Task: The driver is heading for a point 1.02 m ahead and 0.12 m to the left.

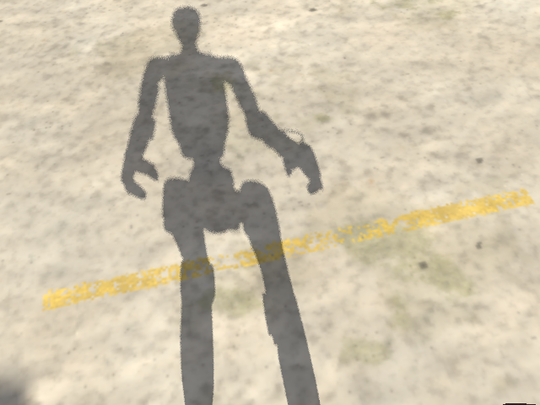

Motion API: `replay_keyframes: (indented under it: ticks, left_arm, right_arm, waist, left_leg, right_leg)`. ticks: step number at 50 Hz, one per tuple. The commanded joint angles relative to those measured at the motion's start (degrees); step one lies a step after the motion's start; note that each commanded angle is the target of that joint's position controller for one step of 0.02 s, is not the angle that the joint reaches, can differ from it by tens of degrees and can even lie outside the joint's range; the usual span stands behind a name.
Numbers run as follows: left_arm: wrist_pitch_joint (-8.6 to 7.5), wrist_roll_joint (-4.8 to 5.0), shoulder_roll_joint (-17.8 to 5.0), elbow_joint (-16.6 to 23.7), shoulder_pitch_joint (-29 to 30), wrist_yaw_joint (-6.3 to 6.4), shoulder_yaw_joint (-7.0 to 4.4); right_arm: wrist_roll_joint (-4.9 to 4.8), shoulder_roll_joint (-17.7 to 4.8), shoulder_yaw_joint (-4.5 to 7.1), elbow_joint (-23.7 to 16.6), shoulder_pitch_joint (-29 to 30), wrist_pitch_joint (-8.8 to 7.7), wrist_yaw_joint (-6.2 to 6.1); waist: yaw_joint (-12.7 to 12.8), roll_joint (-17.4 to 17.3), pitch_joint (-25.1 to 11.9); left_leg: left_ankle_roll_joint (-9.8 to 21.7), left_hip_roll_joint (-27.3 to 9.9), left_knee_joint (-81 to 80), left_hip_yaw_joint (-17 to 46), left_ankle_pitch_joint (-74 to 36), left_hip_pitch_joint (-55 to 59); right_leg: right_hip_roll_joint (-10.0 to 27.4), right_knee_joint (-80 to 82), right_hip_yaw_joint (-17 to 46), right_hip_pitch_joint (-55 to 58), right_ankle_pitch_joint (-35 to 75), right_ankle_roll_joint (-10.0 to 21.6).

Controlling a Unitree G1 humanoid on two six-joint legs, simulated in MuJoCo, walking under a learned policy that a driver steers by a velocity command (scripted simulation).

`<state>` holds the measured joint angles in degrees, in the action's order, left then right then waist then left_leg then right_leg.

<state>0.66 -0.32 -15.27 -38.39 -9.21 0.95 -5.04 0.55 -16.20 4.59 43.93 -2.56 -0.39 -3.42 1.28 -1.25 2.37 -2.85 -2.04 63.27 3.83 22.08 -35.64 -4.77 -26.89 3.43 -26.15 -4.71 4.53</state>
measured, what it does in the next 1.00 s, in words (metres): walks ahead: left foot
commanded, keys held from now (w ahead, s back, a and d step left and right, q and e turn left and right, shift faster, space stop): no key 0.68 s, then w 0.32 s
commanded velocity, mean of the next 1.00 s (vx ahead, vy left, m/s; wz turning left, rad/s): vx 0.08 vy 0.00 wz -0.11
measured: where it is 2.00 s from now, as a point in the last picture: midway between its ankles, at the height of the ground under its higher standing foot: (291, 331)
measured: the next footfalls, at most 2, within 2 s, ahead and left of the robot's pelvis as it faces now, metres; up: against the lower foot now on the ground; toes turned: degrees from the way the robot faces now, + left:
left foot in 0.22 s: +0.07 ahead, +0.16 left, +0.00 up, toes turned -4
left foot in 1.36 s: +0.47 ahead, +0.15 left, +0.00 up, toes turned -3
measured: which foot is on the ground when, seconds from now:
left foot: up 0.00-0.20, down 0.22-0.94, up 0.96-1.00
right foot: down 0.00-1.00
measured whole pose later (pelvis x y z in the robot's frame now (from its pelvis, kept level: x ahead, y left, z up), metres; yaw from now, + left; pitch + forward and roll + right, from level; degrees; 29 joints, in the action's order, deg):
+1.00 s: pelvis +0.12 +0.02 -0.01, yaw -4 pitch +1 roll +0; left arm -5.2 0.5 -13.2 -38.9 -17.6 -1.5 -4.5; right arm -2.0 -14.5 3.5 42.5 -18.0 -3.3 -0.2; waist 0.6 -1.8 -1.0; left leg 1.5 0.3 59.5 2.9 27.4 -20.6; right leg -2.3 -35.1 -1.2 -16.0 -20.3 3.5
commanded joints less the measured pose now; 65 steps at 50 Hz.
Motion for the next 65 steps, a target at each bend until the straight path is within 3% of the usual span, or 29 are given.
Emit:
replay_keyframes:
  ticks: [1, 8, 10, 11, 12, 13, 14, 15, 17, 19, 21, 22, 24, 27, 34, 35, 38, 40, 42, 45, 46, 47, 48, 49, 51, 54, 59, 62, 65]
  left_arm:
    - [-0.63, -0.10, -7.87, 5.25, 1.84, 1.13, -1.91]
    - [0.46, -0.86, -6.17, 5.27, 1.06, 0.92, -0.69]
    - [0.77, -0.27, -4.77, 4.93, 1.52, 0.81, 0.11]
    - [0.72, -0.03, -3.94, 4.11, -0.67, 0.77, 0.29]
    - [0.39, -0.42, -2.59, 4.04, -2.18, 0.71, 0.63]
    - [-0.21, -0.20, -2.42, 4.96, -4.01, 0.22, 0.36]
    - [-0.70, -0.67, -4.91, 5.43, -0.43, 0.07, -0.17]
    - [-0.77, -0.50, -5.21, 5.59, 1.64, -0.09, -0.54]
    - [-0.12, -1.02, -2.80, 5.30, 3.14, -0.31, -0.12]
    - [0.18, -0.85, -1.32, 4.97, 2.33, -0.72, 0.24]
    - [0.08, -0.65, -2.02, 4.48, 1.20, -0.76, 0.05]
    - [-0.14, -0.57, -2.94, 4.30, 1.35, -0.66, -0.23]
    - [-0.77, -0.62, -2.32, 4.24, 1.78, -0.51, -0.08]
    - [-1.43, -0.62, -1.65, 4.21, 1.31, -0.47, 0.10]
    - [-1.43, -0.40, -1.53, 4.85, 0.64, -0.16, 0.06]
    - [-1.30, -0.43, -1.11, 4.52, -0.18, -0.13, 0.15]
    - [-1.75, 0.79, -2.53, 4.81, -1.09, -0.16, -0.29]
    - [-3.64, 1.74, -0.99, 5.44, 0.33, -0.70, 0.14]
    - [-5.26, 2.29, -1.07, 5.78, 1.91, -1.32, 0.16]
    - [-6.23, 1.77, -0.86, 3.29, -5.19, -2.25, -0.34]
    - [-6.36, 1.27, -4.09, 2.37, -9.78, -2.15, -1.53]
    - [-6.46, 0.82, -9.81, 1.18, -15.85, -2.47, -3.33]
    - [-6.58, 0.70, -9.43, 0.62, -20.53, -2.80, -3.02]
    - [-6.74, 0.60, -7.02, 0.75, -18.41, -2.58, -1.86]
    - [-6.29, 0.53, -5.26, 1.47, -14.24, -2.11, -0.96]
    - [-5.53, 0.25, -3.58, 0.60, -11.54, -1.49, 0.14]
    - [-5.03, 0.88, -7.01, -2.24, -13.59, -0.30, -0.34]
    - [-5.06, 1.68, -8.97, -3.67, -15.28, -0.51, -0.73]
    - [-4.76, 2.04, -9.56, -4.70, -14.71, -0.58, -0.99]
  right_arm:
    - [0.01, -3.31, 0.68, -2.13, -4.92, 0.15, -0.47]
    - [-0.61, -3.23, 0.10, -3.04, -4.69, -0.18, 0.78]
    - [-0.45, -1.95, -0.14, -2.02, -7.86, -0.63, 1.74]
    - [0.27, -2.45, -0.06, -1.69, -8.84, -0.77, 2.26]
    - [1.69, -5.53, 0.32, -2.36, -9.31, -0.92, 2.40]
    - [1.87, -7.95, 0.85, -2.43, -6.40, -0.85, 2.41]
    - [1.94, -4.66, 0.04, -3.77, -4.03, -1.08, 2.40]
    - [1.43, -3.69, -0.20, -4.31, -2.10, -1.39, 2.26]
    - [0.42, -4.49, 0.03, -3.76, -3.91, -1.70, 2.04]
    - [0.65, -3.27, -0.50, -3.19, -6.02, -1.61, 1.78]
    - [0.73, -2.43, -0.81, -3.50, -6.94, -1.31, 1.60]
    - [0.60, -2.44, -0.86, -3.89, -7.73, -1.21, 1.53]
    - [0.35, -2.79, -0.69, -4.05, -8.86, -1.29, 1.44]
    - [0.26, -1.85, -0.78, -4.49, -9.62, -1.44, 1.66]
    - [0.16, -0.53, -0.90, -5.47, -9.41, -1.42, 2.53]
    - [0.19, -0.27, -0.90, -5.15, -10.41, -1.34, 2.62]
    - [-0.73, -2.61, -0.18, -5.66, -11.59, -1.16, 2.44]
    - [-1.18, -4.76, 0.36, -5.44, -14.06, -1.98, 2.36]
    - [-1.75, -6.51, 0.88, -5.15, -14.00, -2.57, 2.43]
    - [-2.30, -4.80, 0.35, -6.09, -10.47, -2.94, 3.34]
    - [-2.41, -2.94, -0.22, -7.38, -8.25, -3.47, 3.37]
    - [-2.52, -1.12, -0.64, -9.71, -6.83, -4.59, 3.13]
    - [-2.35, -3.45, -0.07, -10.56, -5.46, -5.30, 2.89]
    - [-3.09, -5.22, 0.70, -10.24, -6.42, -5.51, 3.18]
    - [-2.25, -2.77, 0.01, -9.28, -6.55, -5.31, 3.72]
    - [-1.30, -1.78, -0.06, -7.94, -6.97, -4.63, 4.57]
    - [-1.19, 0.59, -1.77, -9.75, 2.22, -4.97, 5.16]
    - [-1.94, -1.30, -1.46, -10.87, 5.59, -5.23, 5.87]
    - [-2.01, -3.39, -0.73, -11.54, 5.23, -5.51, 6.36]
  waist:
    - [-1.94, 7.36, -13.28]
    - [-0.06, 9.92, -10.51]
    - [-2.11, 9.41, -9.57]
    - [-2.01, 8.08, -8.80]
    - [-0.59, 1.70, -7.69]
    - [3.39, -11.42, -6.16]
    - [1.35, -12.33, -5.30]
    - [1.34, -10.90, -4.79]
    - [0.07, -9.06, -4.34]
    - [0.19, -7.60, -3.45]
    - [-0.15, -5.04, -1.63]
    - [-0.98, -1.62, -0.68]
    - [-1.67, 1.80, -1.04]
    - [-2.05, 3.37, -3.81]
    - [-1.66, 2.59, -5.81]
    - [-1.71, 2.09, -6.74]
    - [-1.74, -2.24, -0.65]
    - [-2.58, -6.50, 2.71]
    - [-2.69, -7.92, 5.88]
    - [1.45, -7.04, 2.26]
    - [3.46, -2.41, 0.17]
    - [4.46, 13.09, -2.73]
    - [6.50, 18.15, -4.67]
    - [4.12, 11.43, -2.52]
    - [1.87, 3.23, -1.23]
    - [-0.08, 5.27, -0.60]
    - [2.50, 5.75, 0.54]
    - [3.40, 6.83, 1.30]
    - [1.75, 7.09, 1.57]
  left_leg:
    - [-0.84, -0.32, -4.41, 0.27, -2.86, 2.56]
    - [-0.08, 0.22, -18.57, -1.64, -0.86, 11.67]
    - [1.64, 1.46, -31.14, -3.65, -7.06, 19.37]
    - [2.95, 0.83, -35.67, -3.18, -10.84, 23.18]
    - [5.66, -6.45, -38.67, 4.45, -16.06, 25.52]
    - [11.01, -12.43, -41.26, 11.28, -19.43, 21.63]
    - [13.47, -14.65, -44.71, 14.88, -15.50, 16.54]
    - [11.83, -12.37, -44.03, 12.83, -11.87, 15.92]
    - [8.56, -8.66, -42.91, 8.83, -6.15, 15.56]
    - [6.77, -6.52, -42.80, 6.28, -1.51, 13.23]
    - [5.68, -4.42, -41.87, 3.86, 3.62, 12.47]
    - [5.25, -3.18, -40.79, 2.38, 3.86, 13.28]
    - [5.06, -2.00, -37.75, 0.80, 0.40, 15.86]
    - [5.23, -1.29, -35.23, -0.23, -5.00, 18.13]
    - [4.94, -0.69, -34.01, -0.80, -8.75, 18.33]
    - [5.20, -0.44, -34.83, -0.94, -3.53, 18.39]
    - [9.45, -2.40, -39.70, 3.87, 16.92, 15.54]
    - [13.65, -9.16, -45.87, 14.14, 22.42, 18.68]
    - [16.81, -14.51, -47.87, 20.68, 18.37, 19.98]
    - [13.00, -9.49, -41.23, 11.60, 3.01, 15.35]
    - [9.66, -4.23, -31.50, 5.11, -6.44, 10.54]
    - [4.63, 4.42, -11.94, -5.22, -8.48, 0.45]
    - [3.53, 5.53, 2.82, -0.55, 8.78, -11.06]
    - [4.81, 2.44, 9.48, 2.04, 9.03, -16.49]
    - [6.21, -1.61, 9.04, 0.98, -0.44, -17.69]
    - [4.36, -4.00, 2.09, -1.37, -8.67, -11.83]
    - [1.90, -2.08, -20.58, -4.63, -20.46, -4.56]
    - [2.60, -0.80, -27.30, -4.91, -22.63, 0.17]
    - [5.50, -0.10, -31.28, -4.59, -19.86, 2.51]
  right_leg:
    - [13.64, 7.77, 15.10, 10.19, 2.57, 8.93]
    - [13.72, 7.10, 17.93, 8.28, -9.10, 7.65]
    - [12.10, 4.79, 16.99, 6.50, -10.29, 5.48]
    - [10.19, 3.09, 15.46, 4.95, -12.02, 3.12]
    - [6.42, -3.45, 11.62, 1.22, -15.27, -0.11]
    - [0.48, -6.82, 2.64, 0.33, -18.27, -2.81]
    - [2.22, -8.49, 1.99, 3.63, -17.61, -4.05]
    - [3.03, -8.48, 1.61, 6.54, -14.03, -4.14]
    - [3.23, -5.67, 1.11, 10.16, -8.19, -4.25]
    - [4.19, -3.73, 1.87, 13.81, -5.76, -3.69]
    - [4.78, -2.64, 2.74, 13.00, -6.82, -2.63]
    - [5.18, -1.82, 3.63, 10.99, -8.41, -2.02]
    - [5.76, -0.78, 4.71, 9.01, -8.88, -1.82]
    - [6.23, -1.44, 5.25, 9.79, -4.51, -1.93]
    - [6.77, -3.22, 5.58, 12.05, 0.16, -1.54]
    - [6.13, -3.32, 4.90, 12.41, -5.50, -1.48]
    - [2.84, -6.86, 0.91, 5.27, -27.56, -1.01]
    - [1.77, -13.91, -3.21, -0.81, -22.46, -1.44]
    - [3.72, -15.92, -4.15, -3.98, -17.83, -0.59]
    - [3.59, -6.39, -4.39, 11.89, -15.08, 1.48]
    - [6.72, -1.52, 3.02, 19.49, -14.29, 3.42]
    - [15.48, 6.05, 21.98, 28.65, -16.55, 9.55]
    - [24.37, 13.39, 39.66, 35.25, -13.81, 16.00]
    - [25.61, 12.10, 36.93, 35.66, -13.18, 15.43]
    - [21.83, 12.34, 25.10, 31.63, -11.29, 11.73]
    - [16.93, 16.06, 13.88, 24.43, -3.11, 8.64]
    - [14.27, 17.56, 4.26, 20.24, 3.31, 7.00]
    - [16.50, 17.42, 4.43, 20.27, 1.75, 6.79]
    - [18.84, 14.53, 4.70, 24.54, 7.34, 5.37]
Keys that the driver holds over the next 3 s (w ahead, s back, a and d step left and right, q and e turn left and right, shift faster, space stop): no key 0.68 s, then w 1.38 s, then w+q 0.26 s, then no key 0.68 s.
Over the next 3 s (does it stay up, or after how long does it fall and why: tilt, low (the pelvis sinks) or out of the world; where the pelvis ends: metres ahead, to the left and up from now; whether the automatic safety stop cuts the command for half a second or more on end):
stays up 1.01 0.04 0.00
